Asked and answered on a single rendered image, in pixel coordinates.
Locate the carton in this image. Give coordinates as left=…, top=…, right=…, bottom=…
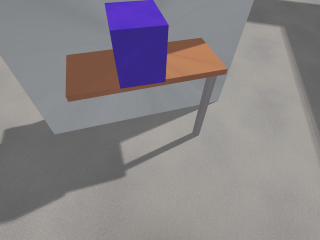
left=104, top=0, right=169, bottom=89

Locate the table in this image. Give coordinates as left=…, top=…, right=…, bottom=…
left=65, top=38, right=228, bottom=137

